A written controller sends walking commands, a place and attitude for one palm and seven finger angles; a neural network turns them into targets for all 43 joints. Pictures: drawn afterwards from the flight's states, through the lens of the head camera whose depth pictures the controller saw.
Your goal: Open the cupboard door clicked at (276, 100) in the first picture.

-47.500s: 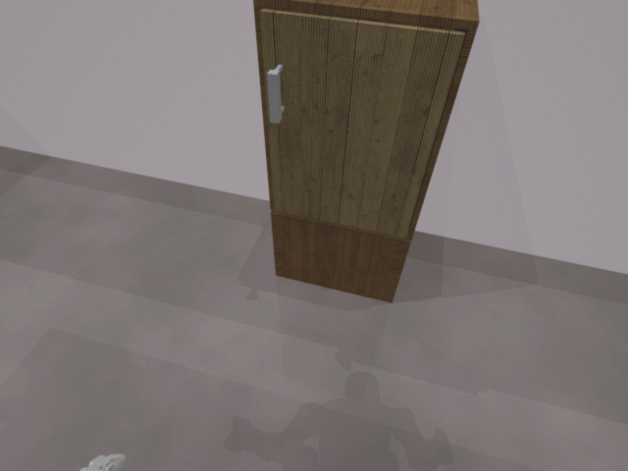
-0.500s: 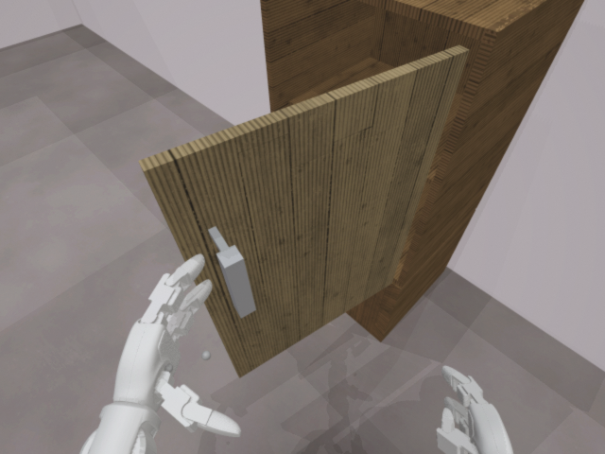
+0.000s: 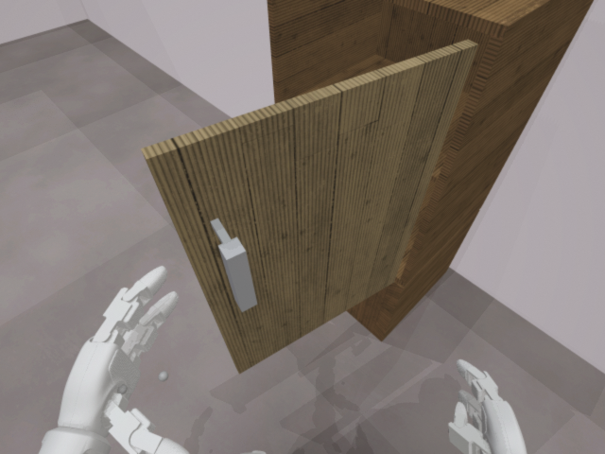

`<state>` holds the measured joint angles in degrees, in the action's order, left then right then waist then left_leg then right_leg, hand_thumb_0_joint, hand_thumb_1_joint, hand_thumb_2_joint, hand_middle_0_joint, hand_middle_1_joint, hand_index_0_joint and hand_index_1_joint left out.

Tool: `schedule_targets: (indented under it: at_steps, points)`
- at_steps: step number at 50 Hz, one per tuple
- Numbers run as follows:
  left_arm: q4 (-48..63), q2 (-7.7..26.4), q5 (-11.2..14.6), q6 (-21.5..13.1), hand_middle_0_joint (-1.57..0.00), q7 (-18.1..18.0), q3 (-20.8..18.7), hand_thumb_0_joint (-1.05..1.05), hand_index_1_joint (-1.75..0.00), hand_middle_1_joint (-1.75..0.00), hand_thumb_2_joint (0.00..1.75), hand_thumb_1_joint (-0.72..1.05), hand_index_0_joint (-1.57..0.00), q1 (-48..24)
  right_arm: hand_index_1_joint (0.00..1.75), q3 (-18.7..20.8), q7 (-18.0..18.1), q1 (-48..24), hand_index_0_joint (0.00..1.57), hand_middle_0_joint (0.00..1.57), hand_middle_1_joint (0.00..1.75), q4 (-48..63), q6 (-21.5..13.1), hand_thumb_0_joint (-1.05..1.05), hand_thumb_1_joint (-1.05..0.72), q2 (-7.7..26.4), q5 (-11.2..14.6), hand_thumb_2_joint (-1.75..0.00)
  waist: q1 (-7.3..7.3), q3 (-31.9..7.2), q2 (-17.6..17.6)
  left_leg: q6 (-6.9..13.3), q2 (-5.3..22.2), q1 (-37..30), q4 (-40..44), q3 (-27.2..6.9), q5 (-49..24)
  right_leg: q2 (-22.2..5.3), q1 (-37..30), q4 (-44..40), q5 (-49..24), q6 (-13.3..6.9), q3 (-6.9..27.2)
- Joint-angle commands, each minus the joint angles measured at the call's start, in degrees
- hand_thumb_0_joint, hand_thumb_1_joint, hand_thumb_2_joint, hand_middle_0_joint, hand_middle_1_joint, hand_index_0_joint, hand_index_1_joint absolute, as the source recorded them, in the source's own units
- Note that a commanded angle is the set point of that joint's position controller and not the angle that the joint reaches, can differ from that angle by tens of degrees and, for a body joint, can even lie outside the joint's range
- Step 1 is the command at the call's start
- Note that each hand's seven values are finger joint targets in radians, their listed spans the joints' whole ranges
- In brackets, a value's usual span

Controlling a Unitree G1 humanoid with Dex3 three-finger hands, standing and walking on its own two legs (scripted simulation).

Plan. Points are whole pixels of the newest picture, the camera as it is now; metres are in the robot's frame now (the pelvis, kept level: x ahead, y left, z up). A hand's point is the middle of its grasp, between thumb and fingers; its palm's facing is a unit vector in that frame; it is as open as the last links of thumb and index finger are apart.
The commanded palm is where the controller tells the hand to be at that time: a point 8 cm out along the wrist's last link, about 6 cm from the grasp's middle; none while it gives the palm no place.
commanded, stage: draw the hand back to the body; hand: left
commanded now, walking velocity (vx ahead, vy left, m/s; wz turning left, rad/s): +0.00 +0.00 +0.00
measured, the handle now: (232, 265) +0.32 +0.12 +0.09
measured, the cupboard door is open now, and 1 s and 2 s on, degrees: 78 78 78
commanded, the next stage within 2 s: step back with the hand held close in 1.54 s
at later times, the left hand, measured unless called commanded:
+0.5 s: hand (97, 365) +0.18 +0.21 +0.14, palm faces +0.03 -0.99 -0.13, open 16.1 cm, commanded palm +0.15 +0.26 +0.15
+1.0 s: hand (33, 300) +0.22 +0.26 +0.19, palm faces +0.39 -0.83 -0.40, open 11.0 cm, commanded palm +0.17 +0.30 +0.20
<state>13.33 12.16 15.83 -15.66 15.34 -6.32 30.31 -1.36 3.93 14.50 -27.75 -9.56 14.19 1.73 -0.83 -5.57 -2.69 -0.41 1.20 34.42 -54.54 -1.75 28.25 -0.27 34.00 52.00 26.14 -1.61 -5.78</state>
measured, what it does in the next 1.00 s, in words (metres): rises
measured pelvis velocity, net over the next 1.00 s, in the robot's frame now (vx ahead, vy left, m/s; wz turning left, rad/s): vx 0.02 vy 0.02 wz -0.03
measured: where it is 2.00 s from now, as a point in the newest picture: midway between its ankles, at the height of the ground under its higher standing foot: outside the picture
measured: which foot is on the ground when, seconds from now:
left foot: down 0.00-1.00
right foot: down 0.00-1.00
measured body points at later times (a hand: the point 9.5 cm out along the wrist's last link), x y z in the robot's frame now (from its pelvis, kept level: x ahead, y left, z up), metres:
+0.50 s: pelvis +0.00 +0.02 +0.02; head -0.01 +0.01 +0.47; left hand +0.17 +0.26 +0.14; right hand +0.19 -0.20 -0.04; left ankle -0.01 +0.12 -0.69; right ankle +0.00 -0.10 -0.69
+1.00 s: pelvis +0.02 +0.02 +0.05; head +0.01 +0.00 +0.50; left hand +0.19 +0.30 +0.21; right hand +0.21 -0.20 -0.03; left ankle -0.01 +0.12 -0.69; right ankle +0.00 -0.10 -0.69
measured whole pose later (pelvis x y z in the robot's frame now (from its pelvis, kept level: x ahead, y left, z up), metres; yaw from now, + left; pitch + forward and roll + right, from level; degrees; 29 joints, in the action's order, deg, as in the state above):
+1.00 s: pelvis +0.02 +0.02 +0.05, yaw -2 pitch -3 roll -1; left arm 23.3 18.5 2.3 -2.9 -7.6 -15.0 29.0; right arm -2.7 4.9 11.8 -36.1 -8.1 13.0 -0.2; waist -3.6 0.5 -3.6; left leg 0.9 0.0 5.5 -26.6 1.1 17.8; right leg -0.5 6.4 25.3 15.6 0.0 -3.0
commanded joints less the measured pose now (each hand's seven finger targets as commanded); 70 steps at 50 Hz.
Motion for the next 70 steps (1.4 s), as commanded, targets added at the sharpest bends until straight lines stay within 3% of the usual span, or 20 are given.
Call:
schedule_targets:
  at_steps: [1,4,8,11,18,23,24,25,26,27,29,35,45,51,53,58,60,61,63,70]
  points:
    - [15.35,8.52,0.48,-3.03,-0.15,-1.04,-5.6,0.0,-0.3,-0.3,0.3,-0.5,-0.15,-3.38,0.3,2.45,0.46,-4.19,0.2,0.2,0.3,9.91,-3.58,0.0,-0.9,5.39,0.1,-0.9,-0.19,-8.9,0.19,1.29,-2.27,-2.33,7.72,0.11,-15.2,0.07,-9.55,-9.37,-14.31,0.45,5.13]
    - [15.97,8.63,0.16,-1.44,-0.15,-2.52,-6.52,0.0,-0.3,-0.3,0.3,-0.5,-0.15,-2.94,0.3,2.11,0.58,-4.44,0.2,0.2,0.3,10.0,-3.56,0.0,-0.9,4.93,0.51,-0.9,-0.66,-6.92,-1.46,1.16,-1.94,-3.76,9.8,-0.17,-14.34,0.58,-9.08,-9.83,-12.76,0.13,3.6]
    - [16.65,6.49,0.73,1.18,-0.15,-2.61,-4.48,0.0,-0.3,-0.3,0.3,-0.5,-0.15,-2.13,0.3,1.65,0.54,-4.83,0.2,0.2,0.3,10.19,-4.08,0.0,-0.9,4.98,0.76,-0.9,-0.37,-5.55,-0.14,1.17,-1.64,-5.36,11.74,-0.46,-14.33,0.91,-9.68,-10.95,-13.27,0.42,2.49]
    - [16.15,7.97,1.07,3.3,-0.15,-2.08,-6.19,0.0,-0.3,-0.3,0.3,-0.5,-0.15,-1.42,0.3,1.51,0.67,-5.29,0.2,0.2,0.3,9.66,-4.47,0.0,-0.9,5.21,0.78,-0.9,-0.7,-4.23,1.9,1.21,-1.46,-5.45,12.98,-0.73,-14.23,0.86,-10.87,-12.16,-13.12,0.51,2.41]
    - [20.29,9.88,1.52,5.54,-0.15,-1.7,-8.99,0.0,-0.3,-0.3,0.3,-0.5,-0.15,-2.81,0.3,0.93,0.87,-5.77,0.2,0.2,0.3,9.11,-5.77,0.0,-0.9,5.35,0.92,-0.9,-1.31,-2.53,0.05,1.06,-1.31,-8.46,15.74,-1.07,-14.36,1.15,-12.11,-14.03,-12.6,0.31,1.6]
    - [21.59,10.18,1.94,6.23,-0.16,-1.04,-9.21,0.0,-0.3,-0.3,0.37,-0.32,-0.16,-6.16,0.3,0.51,1.13,-5.62,0.2,0.2,0.3,7.94,-7.39,0.0,-0.9,5.74,1.07,-0.9,-0.95,-2.01,-1.54,0.9,-1.22,-11.23,17.67,-1.68,-13.61,1.33,-12.53,-15.75,-11.44,0.36,1.11]
    - [26.0,18.27,-7.64,7.01,-0.16,-10.87,-11.21,0.0,-0.3,-0.3,0.39,-0.29,-0.16,-7.78,0.3,0.79,2.46,-6.34,0.2,0.2,0.3,7.89,-6.5,0.0,-0.9,5.22,-0.09,-0.9,-3.41,-0.94,-2.71,1.11,-0.54,-11.06,20.86,-0.87,-12.08,0.21,-16.13,-18.89,-10.18,-0.38,4.3]
    - [23.88,14.76,-8.84,8.61,-0.16,-15.46,-10.17,0.0,-0.3,-0.3,0.4,-0.26,-0.16,-3.89,0.3,0.5,2.91,-5.81,0.2,0.2,0.3,7.15,-6.09,0.0,-0.9,4.3,-0.66,-0.9,-2.44,2.39,-0.76,0.96,-0.77,-11.2,21.8,-0.63,-9.74,-0.08,-15.16,-21.43,-7.41,-0.26,4.28]
    - [22.82,11.2,-9.37,9.68,-0.16,-17.16,-7.67,0.0,-0.3,-0.3,0.42,-0.22,-0.16,-2.23,0.3,0.29,2.92,-6.03,0.2,0.2,0.3,7.34,-5.65,0.0,-0.9,4.32,-0.88,-0.9,-1.85,3.86,1.25,0.93,-0.75,-11.12,22.18,-0.79,-9.55,-0.25,-15.03,-21.75,-6.76,-0.13,3.86]
    - [22.15,10.05,-10.53,10.21,-0.16,-18.58,-6.55,0.0,-0.3,-0.3,0.43,-0.18,-0.16,-2.28,0.3,0.09,2.76,-5.96,0.2,0.2,0.3,6.57,-5.04,0.0,-0.9,4.3,-0.87,-0.9,-1.69,4.58,-0.65,0.96,-0.41,-12.1,22.92,-0.82,-10.45,-0.33,-16.02,-21.89,-7.56,-0.16,3.57]
    - [22.82,10.85,-11.86,10.26,-0.16,-20.65,-6.85,0.0,-0.3,-0.3,0.47,-0.12,-0.16,-2.85,0.3,0.09,2.57,-6.37,0.2,0.2,0.3,5.79,-4.22,0.0,-0.9,4.37,-1.0,-0.9,-1.72,4.01,-2.74,0.93,-0.23,-14.54,24.68,-0.79,-11.86,-0.51,-17.97,-22.72,-9.2,-0.1,3.33]
    - [24.23,14.19,-13.87,9.42,-0.17,-23.5,-9.7,0.0,-0.3,-0.3,0.55,0.09,-0.17,-3.64,0.3,0.43,2.48,-8.25,0.2,0.2,0.3,3.92,-3.93,0.0,-0.9,4.86,-1.73,-0.9,-2.44,1.37,-0.49,1.11,0.1,-20.09,28.83,-0.37,-18.52,-0.5,-24.63,-25.45,-14.77,-0.11,3.04]
    - [21.98,15.3,-13.96,9.09,-0.18,-23.79,-14.07,0.0,-0.3,-0.3,0.7,0.44,-0.18,-4.47,0.3,1.19,1.64,-9.52,0.2,0.2,0.3,1.07,-2.15,0.0,-0.9,4.79,-2.04,-0.9,-3.0,2.81,-1.61,0.83,0.43,-26.05,31.78,1.3,-29.91,-0.42,-29.7,-29.08,-24.17,0.08,3.4]
    - [21.08,16.55,-13.3,8.83,-0.19,-23.51,-17.0,0.0,-0.3,-0.3,0.8,0.65,-0.19,-6.0,0.3,1.62,1.28,-10.29,0.2,0.2,0.3,0.84,-0.66,0.0,-0.9,4.66,-2.13,-0.9,-3.29,2.61,1.8,1.3,0.4,-27.93,32.56,1.85,-32.2,-0.3,-31.45,-30.32,-27.55,0.43,3.75]
    - [22.85,17.51,-13.29,8.47,-0.19,-23.5,-18.13,0.0,-0.3,-0.3,0.82,0.73,-0.19,-7.18,0.3,1.76,1.13,-10.29,0.2,0.2,0.3,0.74,-0.45,0.0,-0.9,4.62,-2.15,-0.9,-3.39,0.82,-1.37,1.33,0.19,-29.26,32.31,2.27,-34.23,-0.49,-32.38,-30.41,-29.36,0.39,4.12]
    - [23.23,18.89,-12.99,8.34,-0.2,-23.55,-20.22,0.0,-0.3,-0.3,0.9,0.9,-0.2,-9.24,0.3,1.93,0.8,-10.38,0.2,0.2,0.3,0.21,0.04,0.0,-0.9,4.58,-2.13,-0.9,-3.39,0.62,-2.49,1.13,0.34,-30.66,32.21,2.27,-37.86,-0.47,-32.8,-30.79,-31.86,0.51,4.2]
    - [20.09,17.25,-13.01,8.87,-0.2,-23.24,-19.04,0.0,-0.3,-0.3,0.9,0.9,-0.2,-7.58,0.3,2.08,0.75,-10.6,0.2,0.2,0.3,-0.11,0.36,0.0,-0.9,4.64,-2.12,-0.9,-3.37,2.46,-2.33,1.12,0.42,-30.36,32.52,2.53,-37.08,-0.48,-32.15,-31.27,-31.61,0.5,4.02]
    - [18.7,15.9,-12.72,9.09,-0.2,-22.99,-17.94,0.0,-0.3,-0.3,0.9,0.9,-0.2,-6.65,0.3,2.13,0.63,-10.54,0.2,0.2,0.3,-0.05,0.76,0.0,-0.9,4.53,-2.03,-0.9,-3.13,3.36,0.06,1.32,0.52,-30.31,32.78,2.64,-35.94,-0.36,-31.6,-31.59,-30.98,0.76,3.92]
    - [18.34,15.71,-12.67,9.11,-0.2,-22.67,-17.56,0.0,-0.3,-0.3,0.9,0.9,-0.2,-7.29,0.3,2.4,0.5,-10.76,0.2,0.2,0.3,0.22,1.33,0.0,-0.9,4.84,-1.87,-0.9,-2.97,4.31,1.56,1.56,0.53,-29.88,33.18,2.78,-33.31,-0.19,-31.03,-32.18,-29.2,0.87,4.08]
    - [20.82,19.16,-12.76,8.09,-0.2,-23.0,-20.17,0.0,-0.3,-0.3,0.9,0.9,-0.2,-8.79,0.3,2.42,0.91,-11.52,0.2,0.2,0.3,0.3,1.22,0.0,-0.9,4.62,-2.14,-0.9,-3.69,1.05,-0.36,1.76,-0.12,-30.58,33.1,2.96,-31.44,-0.6,-33.08,-32.54,-29.53,0.65,4.96]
